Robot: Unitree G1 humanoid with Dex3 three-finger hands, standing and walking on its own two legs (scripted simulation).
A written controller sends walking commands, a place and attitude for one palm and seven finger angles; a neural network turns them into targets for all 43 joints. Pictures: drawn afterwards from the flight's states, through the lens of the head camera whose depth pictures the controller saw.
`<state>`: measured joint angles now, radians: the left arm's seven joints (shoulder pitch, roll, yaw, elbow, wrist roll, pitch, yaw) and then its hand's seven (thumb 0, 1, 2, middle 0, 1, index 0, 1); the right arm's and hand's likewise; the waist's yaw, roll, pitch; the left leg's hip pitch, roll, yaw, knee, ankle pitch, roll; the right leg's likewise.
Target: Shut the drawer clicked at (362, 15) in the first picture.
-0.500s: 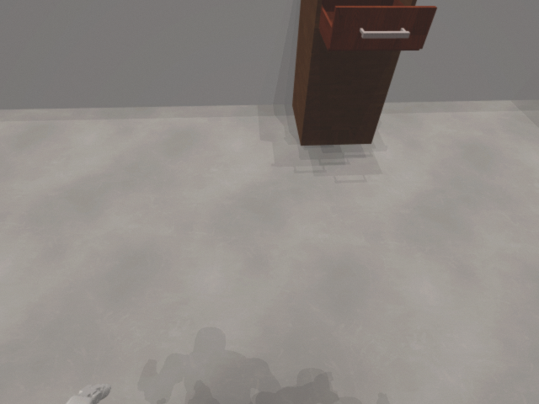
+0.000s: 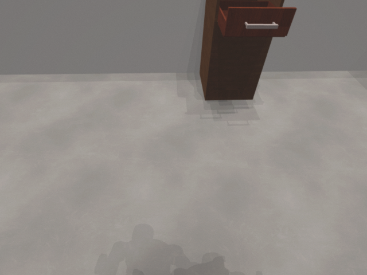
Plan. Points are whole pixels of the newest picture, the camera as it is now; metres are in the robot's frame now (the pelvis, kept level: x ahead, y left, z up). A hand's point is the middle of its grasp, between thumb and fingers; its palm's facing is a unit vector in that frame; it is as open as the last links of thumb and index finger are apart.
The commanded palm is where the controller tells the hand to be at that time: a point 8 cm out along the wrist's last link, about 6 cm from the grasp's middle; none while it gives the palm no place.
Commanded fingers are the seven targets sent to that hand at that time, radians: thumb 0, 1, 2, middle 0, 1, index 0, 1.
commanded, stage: stand and wait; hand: left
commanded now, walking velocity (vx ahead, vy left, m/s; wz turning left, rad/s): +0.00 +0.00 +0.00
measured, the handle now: (260, 24) +1.41 -0.36 -0.02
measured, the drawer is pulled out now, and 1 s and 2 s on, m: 0.23 0.23 0.23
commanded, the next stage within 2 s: look at it before walking up in 0.32 s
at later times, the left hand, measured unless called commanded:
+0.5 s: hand out of the picture +0.06 +0.24 -0.15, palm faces -0.03 -0.94 -0.33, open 7.3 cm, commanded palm none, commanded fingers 0.00 0.90 0.90 -0.20 -0.30 -0.20 -0.30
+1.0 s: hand out of the picture +0.05 +0.24 -0.16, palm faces -0.03 -0.95 -0.32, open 7.3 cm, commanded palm none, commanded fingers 0.00 0.90 0.90 -0.20 -0.30 -0.20 -0.30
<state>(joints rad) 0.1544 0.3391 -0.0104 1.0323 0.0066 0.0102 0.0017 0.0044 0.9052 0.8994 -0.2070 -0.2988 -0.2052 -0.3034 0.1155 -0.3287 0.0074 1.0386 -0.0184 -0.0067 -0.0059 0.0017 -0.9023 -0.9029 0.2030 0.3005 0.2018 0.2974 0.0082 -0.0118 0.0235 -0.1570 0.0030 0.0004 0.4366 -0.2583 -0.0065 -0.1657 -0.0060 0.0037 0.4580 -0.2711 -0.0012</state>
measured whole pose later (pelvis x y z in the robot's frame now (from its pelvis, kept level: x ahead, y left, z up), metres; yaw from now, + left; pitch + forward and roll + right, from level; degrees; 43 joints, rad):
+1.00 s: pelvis -0.01 +0.00 +0.00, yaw +0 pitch -1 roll +0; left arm 0.16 0.33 -0.01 1.09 0.01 0.00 0.00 0.00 0.91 0.90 -0.21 -0.30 -0.20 -0.30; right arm 0.13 -0.32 0.01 1.11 -0.01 -0.01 0.00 0.00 -0.90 -0.90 0.20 0.30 0.20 0.30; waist 0.00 -0.01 0.03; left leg -0.15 0.02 0.00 0.37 -0.21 -0.02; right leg -0.16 0.01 0.01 0.39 -0.21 -0.01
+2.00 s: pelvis +0.14 -0.03 -0.01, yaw -26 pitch +2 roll -1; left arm 0.47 0.17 0.04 1.02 0.03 -0.05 0.01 0.00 0.91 0.90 -0.21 -0.30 -0.20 -0.30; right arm 0.10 -0.19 -0.04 0.91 -0.02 -0.01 0.02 0.01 -0.91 -0.90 0.20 0.30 0.20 0.30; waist 0.08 0.00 0.00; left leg -0.53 0.07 0.04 0.77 -0.28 -0.05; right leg 0.00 0.09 0.20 0.34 -0.37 -0.05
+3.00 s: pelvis +0.51 -0.23 +0.00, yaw -51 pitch +1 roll +1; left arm 0.36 0.16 0.04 1.07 0.01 -0.08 0.01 -0.01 0.92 0.90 -0.20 -0.30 -0.20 -0.30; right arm 0.21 -0.21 -0.06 0.99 -0.03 -0.03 0.00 0.02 -0.96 -0.90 0.20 0.30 0.20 0.30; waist -0.01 0.03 0.01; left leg -0.63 0.18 0.06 0.95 -0.17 -0.05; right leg -0.04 0.07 -0.08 0.37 -0.35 -0.10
